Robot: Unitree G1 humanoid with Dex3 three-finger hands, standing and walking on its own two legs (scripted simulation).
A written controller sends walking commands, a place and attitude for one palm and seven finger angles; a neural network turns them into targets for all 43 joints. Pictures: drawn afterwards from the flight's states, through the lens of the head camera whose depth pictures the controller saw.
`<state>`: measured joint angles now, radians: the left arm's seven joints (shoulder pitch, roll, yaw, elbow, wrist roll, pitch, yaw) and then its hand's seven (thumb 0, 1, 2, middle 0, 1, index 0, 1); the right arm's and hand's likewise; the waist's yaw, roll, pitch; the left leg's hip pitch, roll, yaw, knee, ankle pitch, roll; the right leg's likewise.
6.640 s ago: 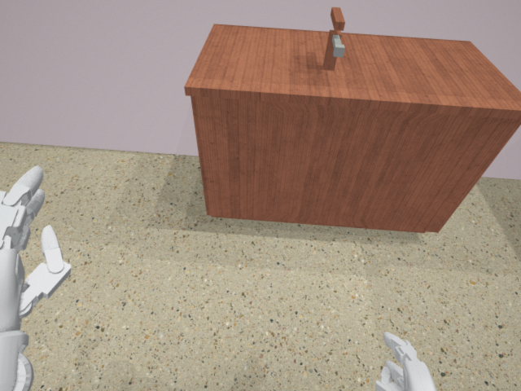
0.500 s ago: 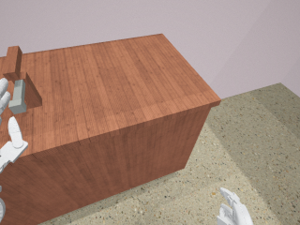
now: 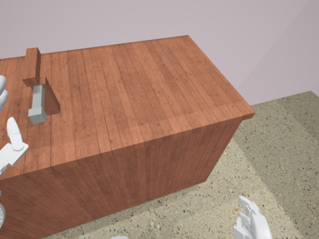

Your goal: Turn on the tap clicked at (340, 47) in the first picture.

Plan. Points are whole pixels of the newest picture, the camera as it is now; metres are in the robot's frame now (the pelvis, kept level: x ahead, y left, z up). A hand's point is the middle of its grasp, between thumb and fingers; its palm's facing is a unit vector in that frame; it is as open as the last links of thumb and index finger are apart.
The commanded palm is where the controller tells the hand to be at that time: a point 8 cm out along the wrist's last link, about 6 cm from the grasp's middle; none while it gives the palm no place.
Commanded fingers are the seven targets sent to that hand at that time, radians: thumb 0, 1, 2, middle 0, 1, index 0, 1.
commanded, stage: come to a stop and stand still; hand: left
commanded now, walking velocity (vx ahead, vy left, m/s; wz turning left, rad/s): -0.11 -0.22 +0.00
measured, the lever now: (37, 115) +0.35 +0.32 +0.11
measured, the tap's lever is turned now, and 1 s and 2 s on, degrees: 0 0 0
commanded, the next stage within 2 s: look again from close up in 1.34 s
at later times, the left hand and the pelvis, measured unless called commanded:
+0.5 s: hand (16, 137) +0.23 +0.26 +0.20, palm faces +0.39 -0.83 -0.41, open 7.4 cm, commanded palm +0.16 +0.29 +0.20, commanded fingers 0.00 0.90 0.90 -0.20 -0.30 -0.20 -0.30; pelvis +0.00 +0.01 +0.02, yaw +1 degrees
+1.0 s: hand out of the picture +0.23 +0.30 +0.18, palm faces +0.38 -0.83 -0.40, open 7.4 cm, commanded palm +0.16 +0.33 +0.20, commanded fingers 0.00 0.90 0.90 -0.20 -0.30 -0.20 -0.30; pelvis +0.00 +0.05 +0.02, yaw -1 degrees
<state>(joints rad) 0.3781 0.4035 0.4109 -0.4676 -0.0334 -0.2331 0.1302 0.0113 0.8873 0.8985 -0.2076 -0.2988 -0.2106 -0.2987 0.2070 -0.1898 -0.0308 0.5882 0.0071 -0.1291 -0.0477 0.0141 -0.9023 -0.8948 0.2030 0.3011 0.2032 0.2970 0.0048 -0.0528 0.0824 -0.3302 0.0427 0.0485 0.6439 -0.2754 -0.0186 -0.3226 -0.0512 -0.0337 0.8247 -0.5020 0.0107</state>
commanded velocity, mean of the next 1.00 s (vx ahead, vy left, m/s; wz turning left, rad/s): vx -0.04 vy -0.03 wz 0.00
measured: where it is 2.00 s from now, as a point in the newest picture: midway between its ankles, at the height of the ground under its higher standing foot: outside the picture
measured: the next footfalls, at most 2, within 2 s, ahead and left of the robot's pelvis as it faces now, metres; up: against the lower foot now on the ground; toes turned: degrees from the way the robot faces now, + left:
right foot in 0.06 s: +0.05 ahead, -0.09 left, +0.00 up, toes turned -2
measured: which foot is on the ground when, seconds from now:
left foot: down 0.00-1.00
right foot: up 0.00-0.04, down 0.06-1.00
